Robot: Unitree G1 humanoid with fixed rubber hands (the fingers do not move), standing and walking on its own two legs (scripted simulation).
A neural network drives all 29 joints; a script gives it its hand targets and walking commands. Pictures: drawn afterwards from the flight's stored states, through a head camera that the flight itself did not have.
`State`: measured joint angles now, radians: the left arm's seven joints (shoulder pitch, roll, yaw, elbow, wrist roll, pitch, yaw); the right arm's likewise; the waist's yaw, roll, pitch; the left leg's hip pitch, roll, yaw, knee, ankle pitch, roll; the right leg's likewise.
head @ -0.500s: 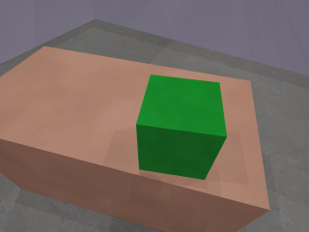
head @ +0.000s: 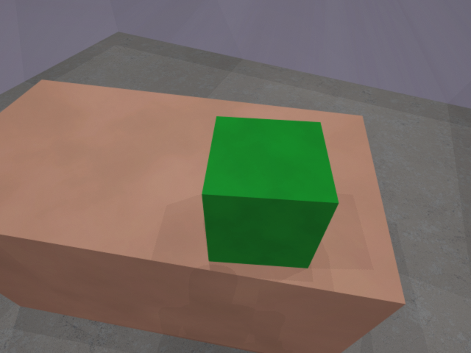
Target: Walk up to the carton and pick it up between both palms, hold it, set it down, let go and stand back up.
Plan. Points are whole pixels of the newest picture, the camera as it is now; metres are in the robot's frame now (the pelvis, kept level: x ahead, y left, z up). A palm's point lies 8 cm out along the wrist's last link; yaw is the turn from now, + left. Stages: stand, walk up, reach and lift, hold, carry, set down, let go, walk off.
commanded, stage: walk up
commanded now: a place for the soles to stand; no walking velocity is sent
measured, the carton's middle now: (263, 193) +0.44 -0.04 +0.00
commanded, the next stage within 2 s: none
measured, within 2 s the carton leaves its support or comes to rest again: neither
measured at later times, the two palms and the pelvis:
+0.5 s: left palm out of the picture -0.01 +0.26 -0.14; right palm out of the picture +0.03 -0.25 -0.14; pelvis -0.01 +0.02 -0.01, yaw -5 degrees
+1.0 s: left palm out of the picture +0.04 +0.31 -0.15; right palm out of the picture -0.02 -0.16 -0.14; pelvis -0.02 +0.08 +0.00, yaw -11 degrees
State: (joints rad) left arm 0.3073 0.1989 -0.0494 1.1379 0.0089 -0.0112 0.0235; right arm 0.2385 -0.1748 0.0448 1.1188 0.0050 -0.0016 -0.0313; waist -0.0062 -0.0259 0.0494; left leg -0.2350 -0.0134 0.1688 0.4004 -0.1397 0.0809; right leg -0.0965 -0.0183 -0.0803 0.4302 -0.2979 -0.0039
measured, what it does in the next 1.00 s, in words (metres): steps on the spot: left foot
